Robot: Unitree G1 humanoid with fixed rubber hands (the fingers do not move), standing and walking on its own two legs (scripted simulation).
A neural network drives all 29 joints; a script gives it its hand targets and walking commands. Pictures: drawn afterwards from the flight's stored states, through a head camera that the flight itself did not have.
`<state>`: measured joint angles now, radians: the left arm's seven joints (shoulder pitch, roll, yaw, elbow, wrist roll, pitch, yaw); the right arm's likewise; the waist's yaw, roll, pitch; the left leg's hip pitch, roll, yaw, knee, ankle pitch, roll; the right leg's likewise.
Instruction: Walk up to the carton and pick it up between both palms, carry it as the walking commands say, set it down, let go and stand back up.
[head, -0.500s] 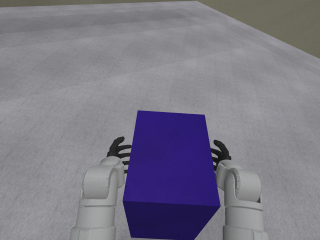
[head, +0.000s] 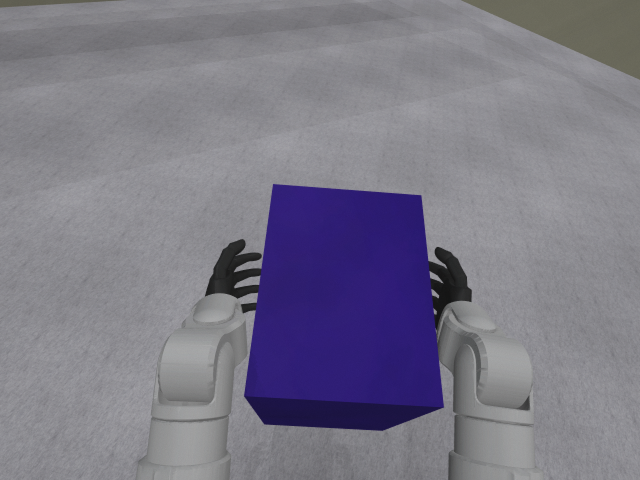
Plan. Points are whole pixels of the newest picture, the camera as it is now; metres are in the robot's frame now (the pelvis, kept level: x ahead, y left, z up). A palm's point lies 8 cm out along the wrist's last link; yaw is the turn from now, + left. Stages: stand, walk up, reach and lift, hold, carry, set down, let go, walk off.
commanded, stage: carry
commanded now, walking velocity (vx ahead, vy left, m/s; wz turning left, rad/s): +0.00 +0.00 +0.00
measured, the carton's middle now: (334, 322) +0.32 +0.00 +0.03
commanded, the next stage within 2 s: none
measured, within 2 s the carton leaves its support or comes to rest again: neither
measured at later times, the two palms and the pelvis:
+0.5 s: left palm (84, 369) +0.22 +0.26 +0.07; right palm (341, 383) +0.22 +0.00 +0.09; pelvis -0.06 +0.13 +0.01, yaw +0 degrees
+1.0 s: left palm out of the picture +0.16 +0.36 +0.09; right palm (236, 436) +0.16 +0.10 +0.09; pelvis -0.13 +0.24 +0.00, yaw -1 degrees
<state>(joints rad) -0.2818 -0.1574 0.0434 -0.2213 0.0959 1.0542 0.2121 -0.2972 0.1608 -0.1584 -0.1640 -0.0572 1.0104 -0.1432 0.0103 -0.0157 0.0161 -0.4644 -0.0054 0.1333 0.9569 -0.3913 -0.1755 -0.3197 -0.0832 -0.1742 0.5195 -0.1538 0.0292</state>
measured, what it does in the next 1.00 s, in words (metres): steps to the left: left foot, then right foot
